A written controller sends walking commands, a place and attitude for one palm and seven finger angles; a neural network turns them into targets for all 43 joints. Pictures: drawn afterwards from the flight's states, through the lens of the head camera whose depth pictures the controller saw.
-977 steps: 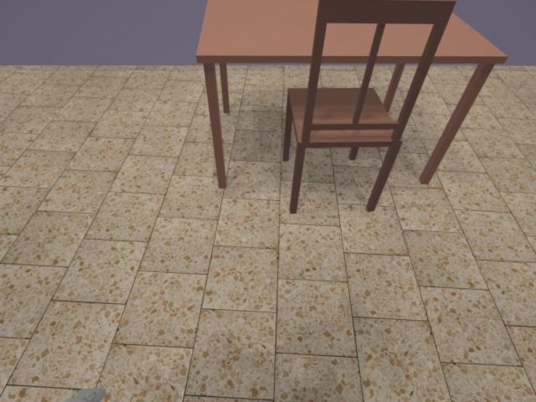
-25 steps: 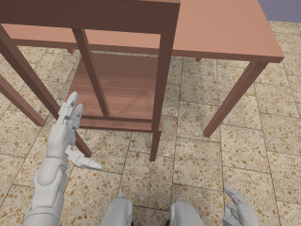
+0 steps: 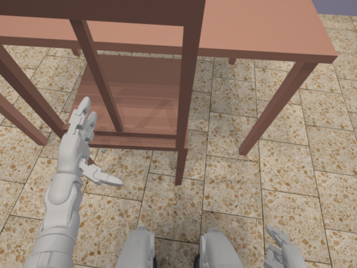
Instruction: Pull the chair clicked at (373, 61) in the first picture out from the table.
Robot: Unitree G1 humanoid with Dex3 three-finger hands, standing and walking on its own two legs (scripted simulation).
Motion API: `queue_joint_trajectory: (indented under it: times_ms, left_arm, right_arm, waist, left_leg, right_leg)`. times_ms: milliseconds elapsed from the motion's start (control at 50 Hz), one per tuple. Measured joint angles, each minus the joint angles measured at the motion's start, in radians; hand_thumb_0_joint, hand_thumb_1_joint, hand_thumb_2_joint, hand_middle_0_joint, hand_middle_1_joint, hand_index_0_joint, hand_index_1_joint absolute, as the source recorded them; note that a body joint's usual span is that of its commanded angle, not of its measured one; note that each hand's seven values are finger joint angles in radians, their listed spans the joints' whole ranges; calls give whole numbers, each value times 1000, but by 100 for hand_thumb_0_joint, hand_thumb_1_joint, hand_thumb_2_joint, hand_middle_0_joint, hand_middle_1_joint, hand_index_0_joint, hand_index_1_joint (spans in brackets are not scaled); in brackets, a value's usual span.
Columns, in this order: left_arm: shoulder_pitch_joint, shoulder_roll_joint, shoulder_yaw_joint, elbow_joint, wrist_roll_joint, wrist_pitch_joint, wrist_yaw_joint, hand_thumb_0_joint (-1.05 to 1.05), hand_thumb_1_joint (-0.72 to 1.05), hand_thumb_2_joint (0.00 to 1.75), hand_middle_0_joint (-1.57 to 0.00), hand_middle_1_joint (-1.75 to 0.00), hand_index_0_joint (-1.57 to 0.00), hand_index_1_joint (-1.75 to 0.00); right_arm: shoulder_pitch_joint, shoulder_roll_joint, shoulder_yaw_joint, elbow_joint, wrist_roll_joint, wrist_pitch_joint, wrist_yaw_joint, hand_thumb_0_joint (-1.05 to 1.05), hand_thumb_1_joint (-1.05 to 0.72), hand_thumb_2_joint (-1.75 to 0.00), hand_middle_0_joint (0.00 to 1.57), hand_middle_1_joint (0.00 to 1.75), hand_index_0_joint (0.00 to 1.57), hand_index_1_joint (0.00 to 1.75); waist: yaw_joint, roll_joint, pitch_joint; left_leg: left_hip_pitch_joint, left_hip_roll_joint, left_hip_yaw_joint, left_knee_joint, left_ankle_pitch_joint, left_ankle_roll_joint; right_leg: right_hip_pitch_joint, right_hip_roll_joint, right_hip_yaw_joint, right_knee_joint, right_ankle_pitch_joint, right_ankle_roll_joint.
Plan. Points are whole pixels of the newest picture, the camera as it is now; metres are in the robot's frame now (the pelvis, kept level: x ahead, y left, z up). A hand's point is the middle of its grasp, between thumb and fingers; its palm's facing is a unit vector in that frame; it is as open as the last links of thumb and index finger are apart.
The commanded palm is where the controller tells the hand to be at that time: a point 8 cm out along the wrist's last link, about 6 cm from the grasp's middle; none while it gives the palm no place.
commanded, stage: aim the fingers beside a spindle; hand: left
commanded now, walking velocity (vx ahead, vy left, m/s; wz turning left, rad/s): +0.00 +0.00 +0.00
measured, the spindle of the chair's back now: (104, 90) +0.50 +0.18 +0.06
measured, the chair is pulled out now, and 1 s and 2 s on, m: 0.00 0.00 0.00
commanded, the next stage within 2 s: push the fingers through the gap in 0.42 s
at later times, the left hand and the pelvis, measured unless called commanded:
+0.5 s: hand (99, 153) +0.35 +0.18 +0.03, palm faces -0.02 -1.00 -0.03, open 16.9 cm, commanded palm +0.33 +0.23 +0.03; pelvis +0.00 +0.00 +0.00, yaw +0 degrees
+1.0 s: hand (104, 133) +0.40 +0.18 +0.02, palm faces -0.02 -1.00 -0.02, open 16.9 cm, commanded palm +0.38 +0.22 +0.03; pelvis +0.00 +0.01 +0.00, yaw -1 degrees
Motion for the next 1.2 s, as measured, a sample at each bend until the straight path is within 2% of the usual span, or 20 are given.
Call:
queue_joint_trajectory:
  times_ms: [140, 240, 400, 540, 700, 880, 1200]
  left_arm:
    - [10, 2, -8, -7, -17, 1, -12, -1, -50, 30, -6, -8, -6, -8]
    - [19, -13, -23, -20, -10, -1, -10, -1, -50, 30, -6, -8, -6, -8]
    - [30, -3, 5, -13, -8, -7, -4, -1, -50, 30, -7, -8, -6, -8]
    - [37, 2, -7, -23, -25, -8, -27, -1, -50, 30, -6, -8, -6, -8]
    - [-59, 6, -6, 43, -3, 0, -13, -1, -50, 30, -6, -8, -6, -8]
    - [-145, 19, 16, 111, 8, 23, 2, -1, -50, 30, -6, -8, -6, -8]
    - [-277, 43, 52, 258, 34, -9, 13, -1, -50, 30, -6, -8, -6, -8]
  right_arm:
    - [12, -4, -4, 5, 3, -4, -3, 1, -91, -90, 20, 30, 20, 30]
    - [9, -4, -6, 9, 2, -3, -3, 1, -91, -90, 20, 30, 20, 30]
    - [-2, 0, -3, -5, 1, 1, -1, 1, -91, -90, 20, 30, 20, 30]
    - [-3, -3, -2, 0, 4, -6, -5, 1, -91, -90, 20, 30, 20, 30]
    - [-15, -7, 1, 12, -2, -13, -14, 1, -91, -90, 20, 30, 20, 30]
    - [6, 1, 4, 16, -2, 11, -3, 1, -91, -90, 20, 30, 20, 30]
    - [42, -5, 0, 48, -11, 39, 8, 1, -91, -90, 20, 30, 20, 30]
  waist:
    - [6, 6, -1]
    - [6, 4, -6]
    - [3, -2, -6]
    - [11, 0, -7]
    - [4, -1, -4]
    - [-12, 3, -5]
    - [-36, 5, 2]
  left_leg:
    - [1, -2, -3, -6, 1, 0]
    - [5, -3, 0, -9, 0, 1]
    - [4, 0, 2, -3, -4, 1]
    - [2, -3, -5, -1, -4, 2]
    - [-29, -6, -10, 20, -6, 5]
    - [-31, -2, 1, 11, -4, 10]
    - [-47, -1, 3, 11, -3, 13]
  right_leg:
    - [4, -2, -3, -8, 0, 0]
    - [6, -2, 0, -8, -1, 2]
    - [3, 1, 3, -3, -3, 2]
    - [7, -1, -4, -8, -2, 3]
    - [-18, -4, -9, 9, -4, 5]
    - [-25, -1, 2, 0, 2, 10]
    - [-41, 2, 5, -4, 8, 13]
